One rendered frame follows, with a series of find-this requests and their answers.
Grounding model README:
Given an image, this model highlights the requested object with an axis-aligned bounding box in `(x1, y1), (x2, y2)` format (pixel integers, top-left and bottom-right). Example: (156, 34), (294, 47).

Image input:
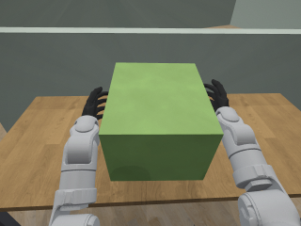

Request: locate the right robot upper arm
(237, 189), (301, 226)

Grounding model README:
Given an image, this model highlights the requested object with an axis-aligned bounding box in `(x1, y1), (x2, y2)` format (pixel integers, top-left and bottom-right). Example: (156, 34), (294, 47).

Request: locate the left robot forearm
(48, 115), (100, 226)

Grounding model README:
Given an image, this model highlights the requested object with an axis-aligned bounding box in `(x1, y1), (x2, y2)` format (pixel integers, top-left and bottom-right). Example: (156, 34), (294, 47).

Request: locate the robot right hand
(203, 79), (230, 113)

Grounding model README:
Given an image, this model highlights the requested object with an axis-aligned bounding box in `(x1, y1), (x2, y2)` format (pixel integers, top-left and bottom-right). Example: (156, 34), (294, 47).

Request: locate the right robot forearm
(215, 106), (301, 226)

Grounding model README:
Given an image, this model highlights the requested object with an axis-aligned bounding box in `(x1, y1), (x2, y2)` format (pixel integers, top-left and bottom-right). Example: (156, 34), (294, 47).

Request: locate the carton
(99, 62), (224, 182)

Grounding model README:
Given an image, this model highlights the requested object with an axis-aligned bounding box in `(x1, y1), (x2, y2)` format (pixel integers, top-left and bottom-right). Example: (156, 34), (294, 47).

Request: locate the robot left hand
(81, 87), (109, 120)

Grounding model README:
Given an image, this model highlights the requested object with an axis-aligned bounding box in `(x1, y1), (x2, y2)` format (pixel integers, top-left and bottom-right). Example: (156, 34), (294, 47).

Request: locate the left robot upper arm
(51, 214), (101, 226)

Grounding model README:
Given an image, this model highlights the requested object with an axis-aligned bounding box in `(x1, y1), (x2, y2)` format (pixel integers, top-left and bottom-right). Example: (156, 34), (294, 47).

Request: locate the table
(0, 93), (301, 226)

